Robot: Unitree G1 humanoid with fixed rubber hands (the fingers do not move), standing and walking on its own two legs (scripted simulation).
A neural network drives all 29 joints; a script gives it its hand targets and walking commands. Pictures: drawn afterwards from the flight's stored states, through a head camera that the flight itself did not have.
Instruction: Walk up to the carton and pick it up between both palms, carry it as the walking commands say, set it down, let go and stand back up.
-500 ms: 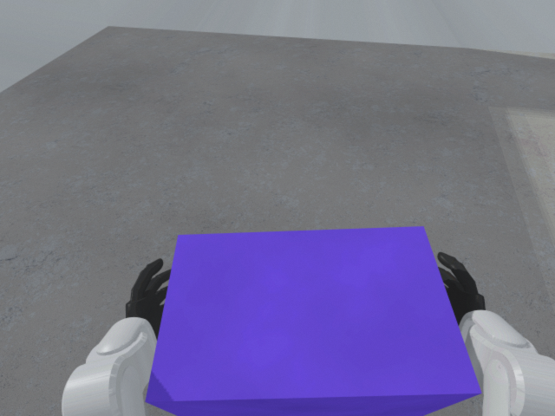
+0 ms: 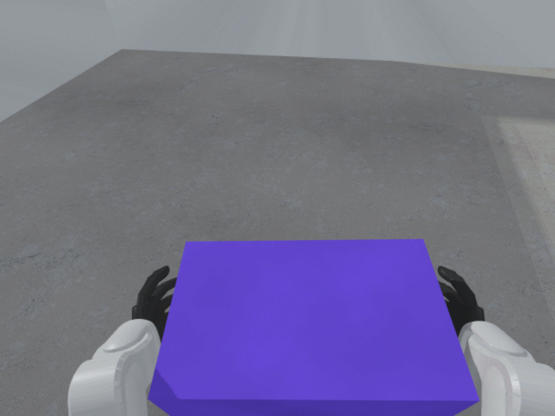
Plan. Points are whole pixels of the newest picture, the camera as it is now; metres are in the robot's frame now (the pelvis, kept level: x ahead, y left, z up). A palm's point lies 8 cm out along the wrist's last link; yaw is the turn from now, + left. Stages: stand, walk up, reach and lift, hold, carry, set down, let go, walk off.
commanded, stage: carry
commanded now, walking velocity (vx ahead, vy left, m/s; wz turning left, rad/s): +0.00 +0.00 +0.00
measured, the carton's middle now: (303, 353) +0.22 -0.01 +0.01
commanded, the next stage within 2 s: none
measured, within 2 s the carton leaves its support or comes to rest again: neither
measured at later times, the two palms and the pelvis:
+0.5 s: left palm (163, 331) +0.24 +0.18 +0.06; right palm (457, 322) +0.24 -0.21 +0.06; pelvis -0.01 -0.02 +0.00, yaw +0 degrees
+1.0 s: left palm (173, 305) +0.28 +0.18 +0.06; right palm (446, 295) +0.28 -0.21 +0.06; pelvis +0.03 -0.02 +0.00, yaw +0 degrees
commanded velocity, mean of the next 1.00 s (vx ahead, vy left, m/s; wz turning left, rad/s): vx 0.00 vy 0.00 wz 0.00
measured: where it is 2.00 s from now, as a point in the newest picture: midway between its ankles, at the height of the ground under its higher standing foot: outside the picture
